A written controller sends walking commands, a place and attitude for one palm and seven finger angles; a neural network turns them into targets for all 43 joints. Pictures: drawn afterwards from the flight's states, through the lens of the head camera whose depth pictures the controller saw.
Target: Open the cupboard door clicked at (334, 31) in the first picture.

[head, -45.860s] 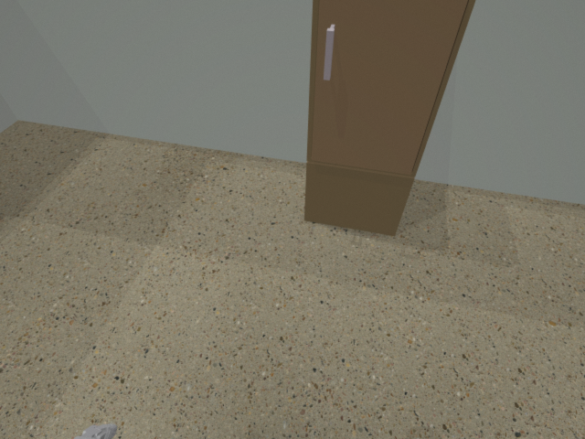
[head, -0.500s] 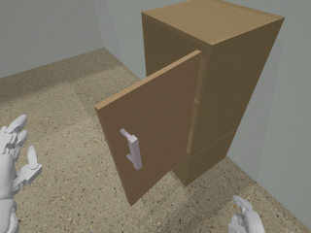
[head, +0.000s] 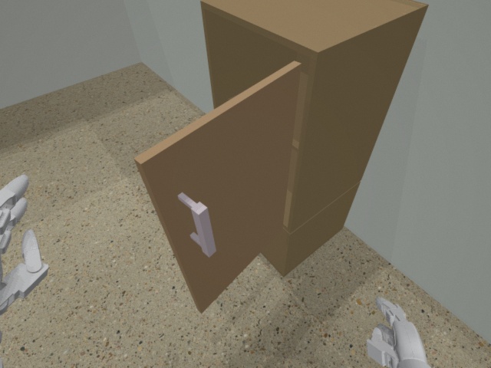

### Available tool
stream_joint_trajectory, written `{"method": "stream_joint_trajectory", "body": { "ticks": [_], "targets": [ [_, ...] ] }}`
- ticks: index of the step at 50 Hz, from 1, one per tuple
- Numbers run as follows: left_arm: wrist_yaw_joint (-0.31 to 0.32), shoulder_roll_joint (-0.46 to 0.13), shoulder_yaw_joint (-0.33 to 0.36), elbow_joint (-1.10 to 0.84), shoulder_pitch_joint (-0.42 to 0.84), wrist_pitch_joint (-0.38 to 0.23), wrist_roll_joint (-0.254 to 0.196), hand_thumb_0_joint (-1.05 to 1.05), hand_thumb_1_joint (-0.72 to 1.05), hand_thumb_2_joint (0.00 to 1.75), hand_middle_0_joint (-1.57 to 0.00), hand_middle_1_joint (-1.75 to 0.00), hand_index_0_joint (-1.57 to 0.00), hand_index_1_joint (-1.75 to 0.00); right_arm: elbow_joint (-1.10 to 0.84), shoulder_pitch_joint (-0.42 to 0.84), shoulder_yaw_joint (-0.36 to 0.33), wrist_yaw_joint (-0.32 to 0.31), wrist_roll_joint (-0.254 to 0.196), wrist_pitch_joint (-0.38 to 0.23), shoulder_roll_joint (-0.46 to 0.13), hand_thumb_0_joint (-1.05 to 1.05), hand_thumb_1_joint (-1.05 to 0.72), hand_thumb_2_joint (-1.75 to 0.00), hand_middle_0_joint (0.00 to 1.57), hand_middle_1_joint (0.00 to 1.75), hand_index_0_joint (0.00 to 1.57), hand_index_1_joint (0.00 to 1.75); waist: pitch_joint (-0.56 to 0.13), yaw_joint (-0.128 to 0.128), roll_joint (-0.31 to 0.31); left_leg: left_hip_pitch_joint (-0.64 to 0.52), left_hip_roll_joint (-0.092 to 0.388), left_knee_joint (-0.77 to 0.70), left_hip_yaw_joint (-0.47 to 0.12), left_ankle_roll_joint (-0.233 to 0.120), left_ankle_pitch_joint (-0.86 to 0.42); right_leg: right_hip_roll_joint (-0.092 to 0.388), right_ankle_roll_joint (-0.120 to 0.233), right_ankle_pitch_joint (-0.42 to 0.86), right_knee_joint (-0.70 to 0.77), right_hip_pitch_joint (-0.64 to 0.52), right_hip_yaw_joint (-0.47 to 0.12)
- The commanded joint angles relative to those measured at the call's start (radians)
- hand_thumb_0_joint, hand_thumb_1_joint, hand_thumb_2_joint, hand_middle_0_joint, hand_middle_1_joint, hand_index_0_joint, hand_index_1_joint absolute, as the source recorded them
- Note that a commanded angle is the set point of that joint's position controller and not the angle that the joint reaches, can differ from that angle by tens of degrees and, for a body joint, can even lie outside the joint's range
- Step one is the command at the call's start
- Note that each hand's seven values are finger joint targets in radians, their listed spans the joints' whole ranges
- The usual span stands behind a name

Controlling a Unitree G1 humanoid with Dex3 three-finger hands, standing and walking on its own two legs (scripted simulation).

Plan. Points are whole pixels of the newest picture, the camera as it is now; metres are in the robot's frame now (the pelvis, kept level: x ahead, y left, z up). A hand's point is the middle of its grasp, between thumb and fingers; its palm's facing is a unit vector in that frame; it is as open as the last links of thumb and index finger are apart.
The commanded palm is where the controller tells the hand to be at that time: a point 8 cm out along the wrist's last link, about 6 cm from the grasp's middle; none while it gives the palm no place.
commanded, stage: step back with the hand held close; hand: left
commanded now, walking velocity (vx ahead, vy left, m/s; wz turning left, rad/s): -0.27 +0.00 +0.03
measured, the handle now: (197, 225) +0.35 +0.12 +0.03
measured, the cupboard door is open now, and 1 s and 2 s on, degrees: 99 99 99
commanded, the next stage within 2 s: stop stepping back and stand still in 0.84 s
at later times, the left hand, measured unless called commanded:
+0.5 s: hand out of the picture +0.10 +0.30 +0.15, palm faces +0.46 -0.75 -0.48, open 7.4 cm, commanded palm +0.04 +0.33 +0.17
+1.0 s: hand out of the picture +0.02 +0.29 +0.16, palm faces +0.39 -0.82 -0.42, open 7.4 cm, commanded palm -0.04 +0.34 +0.17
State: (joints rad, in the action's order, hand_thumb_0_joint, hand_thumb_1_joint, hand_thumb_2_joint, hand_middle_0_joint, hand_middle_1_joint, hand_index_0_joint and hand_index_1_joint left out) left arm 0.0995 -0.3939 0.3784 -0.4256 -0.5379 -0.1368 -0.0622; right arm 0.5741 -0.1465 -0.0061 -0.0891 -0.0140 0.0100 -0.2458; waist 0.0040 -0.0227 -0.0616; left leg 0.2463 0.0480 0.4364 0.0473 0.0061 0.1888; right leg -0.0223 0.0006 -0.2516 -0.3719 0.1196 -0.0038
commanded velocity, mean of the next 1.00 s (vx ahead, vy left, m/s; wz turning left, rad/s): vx -0.28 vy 0.00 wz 0.01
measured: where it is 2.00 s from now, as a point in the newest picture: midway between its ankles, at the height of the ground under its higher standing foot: outside the picture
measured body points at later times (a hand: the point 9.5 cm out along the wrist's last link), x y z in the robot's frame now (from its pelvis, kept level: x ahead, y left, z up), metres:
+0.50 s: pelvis -0.09 +0.03 -0.02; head -0.06 +0.04 +0.43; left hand +0.07 +0.34 +0.18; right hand +0.09 -0.20 -0.10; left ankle +0.02 +0.12 -0.74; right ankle -0.05 -0.11 -0.74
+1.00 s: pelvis -0.19 +0.04 -0.01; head -0.18 +0.06 +0.44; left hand -0.01 +0.34 +0.18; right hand -0.02 -0.19 -0.09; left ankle -0.11 +0.12 -0.72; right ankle -0.23 -0.08 -0.74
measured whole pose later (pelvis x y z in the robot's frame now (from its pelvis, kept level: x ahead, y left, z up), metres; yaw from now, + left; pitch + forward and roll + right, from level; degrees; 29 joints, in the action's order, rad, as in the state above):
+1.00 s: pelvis -0.19 +0.04 -0.01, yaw -2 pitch +0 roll -1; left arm 0.14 -0.42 0.39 -0.52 -0.51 -0.22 -0.04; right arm 0.65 -0.17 0.02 -0.07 0.01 -0.07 -0.19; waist 0.00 -0.03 0.03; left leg 0.48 -0.01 0.72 0.04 0.04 0.29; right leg -0.03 0.00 -0.33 -0.51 0.18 -0.03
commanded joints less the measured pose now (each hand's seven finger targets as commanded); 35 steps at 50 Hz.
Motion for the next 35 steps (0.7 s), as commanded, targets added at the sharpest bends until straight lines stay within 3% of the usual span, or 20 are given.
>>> {"method": "stream_joint_trajectory", "body": {
  "ticks": [1,4,10,15,17,20,22,23,24,25,26,28,29,30,31,32,33,34,35],
  "targets": [
    [0.032,-0.205,0.149,-0.202,0.015,-0.049,-0.006,0.0,0.9,0.9,-0.2,-0.3,-0.2,-0.3,-0.178,0.088,-0.044,-0.014,-0.001,-0.026,-0.092,0.0,-0.9,-0.9,0.2,0.3,0.2,0.3,-0.158,0.008,0.071,-0.179,0.023,0.014,-0.001,-0.036,-0.348,0.064,-0.027,0.458,0.016,0.092,-0.008],
    [0.042,-0.209,0.152,-0.225,0.001,-0.052,-0.007,0.0,0.9,0.9,-0.2,-0.3,-0.2,-0.3,-0.188,0.085,-0.044,-0.015,-0.002,-0.022,-0.092,0.0,-0.9,-0.9,0.2,0.3,0.2,0.3,-0.144,0.01,0.054,-0.129,0.023,0.002,-0.007,-0.034,-0.276,0.065,-0.024,0.394,0.017,0.095,-0.019],
    [0.061,-0.216,0.173,-0.295,-0.023,-0.086,0.0,0.0,0.9,0.9,-0.2,-0.3,-0.2,-0.3,-0.198,0.065,-0.045,-0.012,0.001,-0.044,-0.103,0.0,-0.9,-0.9,0.2,0.3,0.2,0.3,-0.122,0.014,-0.043,0.009,0.04,-0.062,-0.052,-0.039,-0.041,0.036,-0.015,0.185,-0.022,0.067,-0.017],
    [0.067,-0.188,0.194,-0.288,-0.038,-0.12,0.017,0.0,0.9,0.9,-0.2,-0.3,-0.2,-0.3,-0.205,0.058,-0.048,-0.008,0.001,-0.084,-0.116,0.0,-0.9,-0.9,0.2,0.3,0.2,0.3,-0.08,0.009,-0.156,0.321,0.121,-0.209,-0.156,-0.089,0.38,-0.019,-0.025,0.065,-0.206,-0.093,0.01],
    [0.066,-0.183,0.199,-0.284,-0.014,-0.129,0.023,0.0,0.9,0.9,-0.2,-0.3,-0.2,-0.3,-0.201,0.056,-0.053,-0.008,0.001,-0.104,-0.121,0.0,-0.9,-0.9,0.2,0.3,0.2,0.3,-0.081,0.008,-0.139,0.417,0.146,-0.226,-0.199,-0.105,0.469,-0.03,-0.026,0.047,-0.261,-0.143,0.01],
    [0.062,-0.17,0.191,-0.281,-0.007,-0.137,0.02,0.0,0.9,0.9,-0.2,-0.3,-0.2,-0.3,-0.184,0.044,-0.057,-0.002,0.003,-0.126,-0.112,0.0,-0.9,-0.9,0.2,0.3,0.2,0.3,-0.059,0.016,-0.09,0.389,0.111,-0.152,-0.162,-0.085,0.467,-0.015,-0.002,-0.039,-0.198,-0.041,-0.025],
    [0.064,-0.181,0.181,-0.305,0.015,-0.139,0.014,0.0,0.9,0.9,-0.2,-0.3,-0.2,-0.3,-0.17,0.03,-0.061,0.0,0.006,-0.135,-0.108,0.0,-0.9,-0.9,0.2,0.3,0.2,0.3,-0.077,0.023,0.032,0.23,0.034,-0.017,-0.095,-0.042,0.388,0.038,0.027,-0.186,-0.045,0.137,-0.097],
    [0.068,-0.176,0.163,-0.318,0.024,-0.141,0.013,0.0,0.9,0.9,-0.2,-0.3,-0.2,-0.3,-0.157,0.023,-0.057,0.0,0.007,-0.139,-0.095,0.0,-0.9,-0.9,0.2,0.3,0.2,0.3,-0.072,0.029,0.096,0.123,-0.003,0.085,-0.068,-0.022,0.309,0.089,0.05,-0.246,0.037,0.265,-0.15],
    [0.075,-0.176,0.151,-0.32,0.036,-0.141,0.014,0.0,0.9,0.9,-0.2,-0.3,-0.2,-0.3,-0.137,0.011,-0.057,0.0,0.01,-0.14,-0.094,0.0,-0.9,-0.9,0.2,0.3,0.2,0.3,-0.071,0.035,0.151,0.006,-0.033,0.211,-0.042,-0.004,0.228,0.146,0.076,-0.259,0.093,0.394,-0.196],
    [0.083,-0.178,0.142,-0.324,0.056,-0.14,0.017,0.0,0.9,0.9,-0.2,-0.3,-0.2,-0.3,-0.119,0.005,-0.055,0.001,0.013,-0.141,-0.09,0.0,-0.9,-0.9,0.2,0.3,0.2,0.3,-0.077,0.04,0.168,-0.061,-0.044,0.292,-0.037,0.0,0.183,0.188,0.094,-0.219,0.104,0.464,-0.211],
    [0.09,-0.183,0.139,-0.32,0.075,-0.136,0.022,0.0,0.9,0.9,-0.2,-0.3,-0.2,-0.3,-0.106,0.004,-0.049,-0.001,0.018,-0.139,-0.083,0.0,-0.9,-0.9,0.2,0.3,0.2,0.3,-0.075,0.045,0.174,-0.076,-0.049,0.301,-0.035,-0.001,0.161,0.198,0.091,-0.167,0.09,0.477,-0.192],
    [0.098,-0.2,0.147,-0.339,0.108,-0.135,0.021,0.0,0.9,0.9,-0.2,-0.3,-0.2,-0.3,-0.103,0.003,-0.048,-0.008,0.017,-0.14,-0.09,0.0,-0.9,-0.9,0.2,0.3,0.2,0.3,-0.06,0.052,0.106,-0.079,-0.027,0.185,-0.077,-0.008,0.165,0.145,0.058,-0.119,0.017,0.468,-0.124],
    [0.097,-0.206,0.156,-0.354,0.115,-0.143,0.019,0.0,0.9,0.9,-0.2,-0.3,-0.2,-0.3,-0.113,0.018,-0.046,-0.014,0.015,-0.143,-0.099,0.0,-0.9,-0.9,0.2,0.3,0.2,0.3,-0.043,0.046,0.016,-0.023,0.024,0.062,-0.152,-0.024,0.243,0.085,0.025,-0.165,-0.052,0.44,-0.079],
    [0.096,-0.214,0.18,-0.362,0.1,-0.149,0.017,0.0,0.9,0.9,-0.2,-0.3,-0.2,-0.3,-0.128,0.043,-0.041,-0.018,0.018,-0.152,-0.107,0.0,-0.9,-0.9,0.2,0.3,0.2,0.3,-0.041,0.033,-0.13,0.116,0.117,-0.146,-0.281,-0.054,0.4,0.002,-0.012,-0.211,-0.192,0.323,-0.02],
    [0.095,-0.204,0.203,-0.364,0.095,-0.158,0.023,0.0,0.9,0.9,-0.2,-0.3,-0.2,-0.3,-0.139,0.063,-0.045,-0.02,0.02,-0.164,-0.116,0.0,-0.9,-0.9,0.2,0.3,0.2,0.3,-0.073,0.025,-0.291,0.338,0.246,-0.346,-0.457,-0.115,0.65,-0.081,-0.028,-0.199,-0.46,0.105,0.019],
    [0.092,-0.234,0.227,-0.354,0.104,-0.164,0.026,0.0,0.9,0.9,-0.2,-0.3,-0.2,-0.3,-0.133,0.065,-0.049,-0.02,0.029,-0.173,-0.096,0.0,-0.9,-0.9,0.2,0.3,0.2,0.3,-0.097,0.023,-0.266,0.4,0.297,-0.412,-0.517,-0.144,0.646,-0.097,-0.021,-0.225,-0.674,0.052,-0.01],
    [0.09,-0.254,0.248,-0.397,0.121,-0.175,0.018,0.0,0.9,0.9,-0.2,-0.3,-0.2,-0.3,-0.124,0.048,-0.06,-0.005,0.033,-0.181,-0.081,0.0,-0.9,-0.9,0.2,0.3,0.2,0.3,-0.132,0.017,-0.182,0.337,0.283,-0.375,-0.465,-0.138,0.541,-0.101,-0.006,-0.266,-0.756,0.095,-0.024],
    [0.087,-0.234,0.239,-0.354,0.076,-0.178,0.014,0.0,0.9,0.9,-0.2,-0.3,-0.2,-0.3,-0.111,0.048,-0.069,0.01,0.033,-0.188,-0.086,0.0,-0.9,-0.9,0.2,0.3,0.2,0.3,-0.146,0.01,-0.146,0.284,0.255,-0.322,-0.385,-0.129,0.466,-0.095,0.001,-0.274,-0.756,0.123,-0.019],
    [0.087,-0.206,0.223,-0.316,0.018,-0.173,0.002,0.0,0.9,0.9,-0.2,-0.3,-0.2,-0.3,-0.105,0.053,-0.072,0.022,0.03,-0.188,-0.084,0.0,-0.9,-0.9,0.2,0.3,0.2,0.3,-0.153,0.005,-0.156,0.247,0.225,-0.295,-0.297,-0.111,0.413,-0.088,0.007,-0.277,-0.713,0.13,0.008]
  ]
}}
